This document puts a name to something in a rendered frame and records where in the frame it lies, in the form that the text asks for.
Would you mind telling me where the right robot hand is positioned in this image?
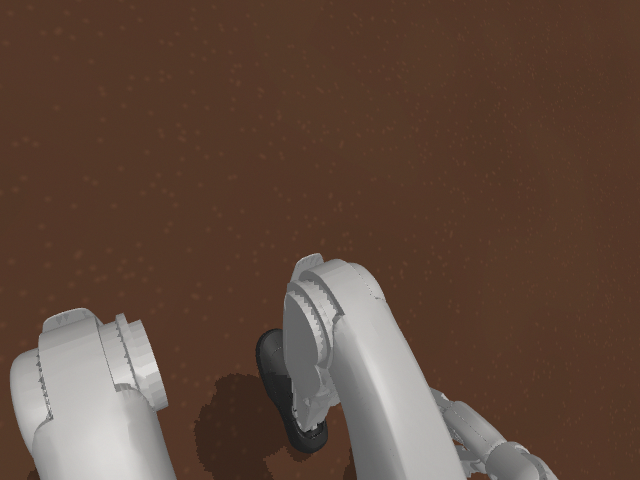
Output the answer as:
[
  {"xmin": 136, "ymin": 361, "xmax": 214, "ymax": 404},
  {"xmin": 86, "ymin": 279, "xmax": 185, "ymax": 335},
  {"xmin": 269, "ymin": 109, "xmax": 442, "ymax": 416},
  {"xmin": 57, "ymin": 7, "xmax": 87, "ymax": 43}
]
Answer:
[{"xmin": 429, "ymin": 387, "xmax": 508, "ymax": 478}]

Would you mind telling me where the right robot foot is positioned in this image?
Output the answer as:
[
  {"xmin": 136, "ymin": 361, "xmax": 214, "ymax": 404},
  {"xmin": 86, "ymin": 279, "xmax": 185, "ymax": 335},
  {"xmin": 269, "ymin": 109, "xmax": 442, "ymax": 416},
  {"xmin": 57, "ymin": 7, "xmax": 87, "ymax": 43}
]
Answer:
[{"xmin": 256, "ymin": 329, "xmax": 328, "ymax": 453}]

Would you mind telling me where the right robot arm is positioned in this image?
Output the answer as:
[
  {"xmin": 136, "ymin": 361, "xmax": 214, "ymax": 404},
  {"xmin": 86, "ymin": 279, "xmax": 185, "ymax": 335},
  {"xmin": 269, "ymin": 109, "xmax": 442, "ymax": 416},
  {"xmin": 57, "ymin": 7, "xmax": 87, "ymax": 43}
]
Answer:
[{"xmin": 485, "ymin": 441, "xmax": 559, "ymax": 480}]

